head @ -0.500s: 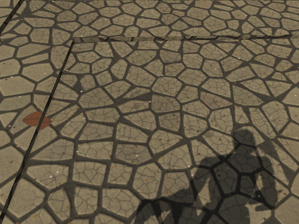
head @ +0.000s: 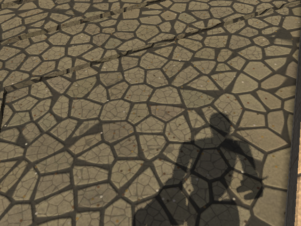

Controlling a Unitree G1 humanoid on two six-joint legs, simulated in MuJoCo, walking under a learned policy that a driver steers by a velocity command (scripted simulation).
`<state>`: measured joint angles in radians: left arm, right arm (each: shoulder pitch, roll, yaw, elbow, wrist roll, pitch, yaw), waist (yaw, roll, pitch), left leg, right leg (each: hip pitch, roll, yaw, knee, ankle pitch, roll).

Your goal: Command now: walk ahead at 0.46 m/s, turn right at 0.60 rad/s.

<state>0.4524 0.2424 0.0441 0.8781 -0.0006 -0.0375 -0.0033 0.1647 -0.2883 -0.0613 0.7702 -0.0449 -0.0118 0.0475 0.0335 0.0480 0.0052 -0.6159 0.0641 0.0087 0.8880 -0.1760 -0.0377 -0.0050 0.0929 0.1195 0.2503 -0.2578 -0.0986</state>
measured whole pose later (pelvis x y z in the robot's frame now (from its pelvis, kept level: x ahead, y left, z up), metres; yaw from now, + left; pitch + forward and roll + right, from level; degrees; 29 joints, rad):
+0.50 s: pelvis +0.27 +0.01 +0.00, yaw -18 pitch +0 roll +1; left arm 0.15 0.29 0.06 0.78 0.04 -0.01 -0.06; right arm 0.36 -0.25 -0.05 0.85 -0.02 -0.09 0.01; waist -0.04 -0.05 0.05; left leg -0.07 -0.02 0.17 0.29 -0.22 0.04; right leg -0.65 -0.04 0.03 0.99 -0.15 -0.07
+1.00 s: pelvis +0.50 -0.14 +0.00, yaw -35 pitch +1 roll +0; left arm 0.36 0.27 0.06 0.88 0.00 -0.04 0.00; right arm 0.14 -0.28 -0.04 0.74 -0.05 -0.01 0.02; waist 0.04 0.04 0.06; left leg -0.64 0.13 -0.03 0.91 -0.19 -0.06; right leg -0.11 0.15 0.07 0.29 -0.18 -0.14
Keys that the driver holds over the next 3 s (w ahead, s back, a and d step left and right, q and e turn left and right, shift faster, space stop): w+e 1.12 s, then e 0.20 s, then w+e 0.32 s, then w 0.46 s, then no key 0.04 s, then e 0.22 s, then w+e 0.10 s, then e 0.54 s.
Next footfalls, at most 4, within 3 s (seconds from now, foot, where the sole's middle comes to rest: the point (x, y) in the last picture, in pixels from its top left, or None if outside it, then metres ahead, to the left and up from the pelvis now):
0.20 left None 0.29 0.10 -0.78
0.70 right None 0.49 -0.19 -0.78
1.26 left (220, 155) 0.85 -0.24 -0.78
1.72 right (253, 184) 0.69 -0.37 -0.78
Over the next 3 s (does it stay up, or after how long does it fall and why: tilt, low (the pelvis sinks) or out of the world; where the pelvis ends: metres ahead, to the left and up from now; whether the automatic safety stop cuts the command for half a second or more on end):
stays up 0.93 -0.65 0.12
